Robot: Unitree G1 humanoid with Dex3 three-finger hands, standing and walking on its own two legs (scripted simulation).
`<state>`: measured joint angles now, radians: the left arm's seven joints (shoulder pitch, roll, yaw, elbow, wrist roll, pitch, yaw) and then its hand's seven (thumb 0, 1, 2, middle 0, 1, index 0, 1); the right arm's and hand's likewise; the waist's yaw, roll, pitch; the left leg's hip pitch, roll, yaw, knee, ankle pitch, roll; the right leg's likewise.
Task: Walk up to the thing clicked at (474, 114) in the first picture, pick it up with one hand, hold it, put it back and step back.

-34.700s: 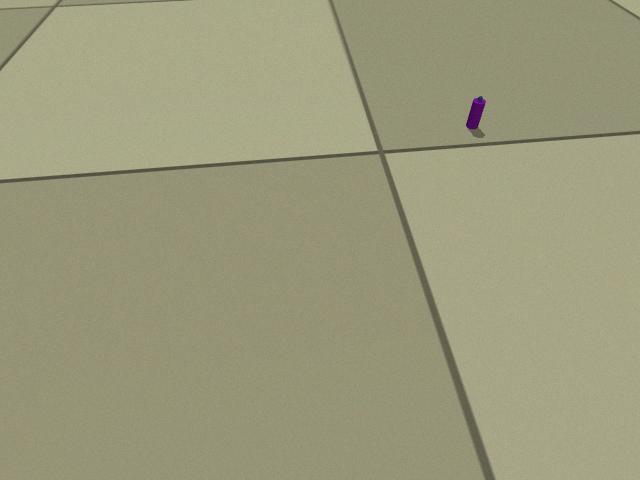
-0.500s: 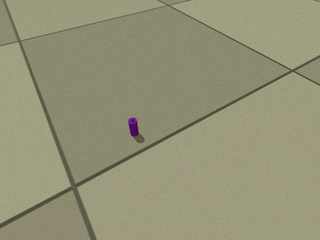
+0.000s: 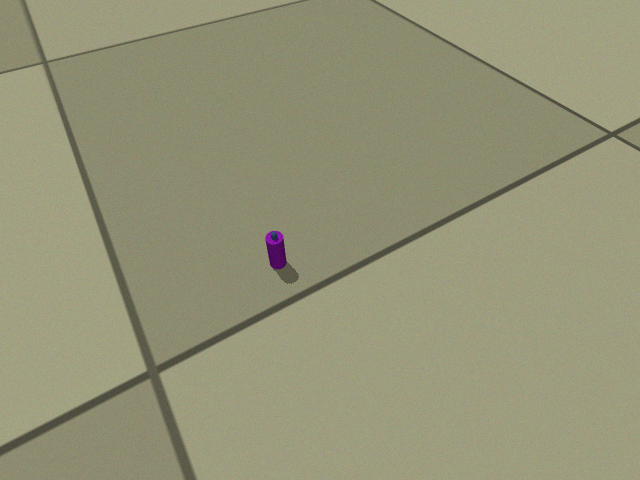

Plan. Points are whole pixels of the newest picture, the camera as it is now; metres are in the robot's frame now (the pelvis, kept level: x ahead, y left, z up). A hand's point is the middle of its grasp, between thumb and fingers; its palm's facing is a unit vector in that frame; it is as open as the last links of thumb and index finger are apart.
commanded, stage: step back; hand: left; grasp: from the side
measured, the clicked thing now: (275, 248) +0.97 +0.24 -0.67
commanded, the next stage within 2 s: stand in 0.12 s
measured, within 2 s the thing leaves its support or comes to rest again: neither
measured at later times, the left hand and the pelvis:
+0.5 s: hand out of the picture +0.11 +0.26 -0.13, palm faces -0.02 -0.94 -0.35, open 7.4 cm; pelvis +0.01 +0.01 +0.02, yaw +0 degrees
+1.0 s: hand out of the picture +0.08 +0.25 -0.13, palm faces -0.03 -0.94 -0.35, open 7.4 cm; pelvis +0.01 +0.00 +0.02, yaw +0 degrees
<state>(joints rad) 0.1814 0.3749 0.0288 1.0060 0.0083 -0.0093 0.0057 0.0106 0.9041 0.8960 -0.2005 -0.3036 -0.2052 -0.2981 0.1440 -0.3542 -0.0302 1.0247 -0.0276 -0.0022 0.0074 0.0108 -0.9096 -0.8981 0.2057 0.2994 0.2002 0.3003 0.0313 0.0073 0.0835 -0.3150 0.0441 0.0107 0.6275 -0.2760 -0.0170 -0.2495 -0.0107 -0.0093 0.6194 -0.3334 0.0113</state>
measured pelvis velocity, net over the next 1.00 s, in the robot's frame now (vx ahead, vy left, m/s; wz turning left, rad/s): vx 0.01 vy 0.00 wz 0.00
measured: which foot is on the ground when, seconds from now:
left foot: down 0.00-1.00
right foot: down 0.00-1.00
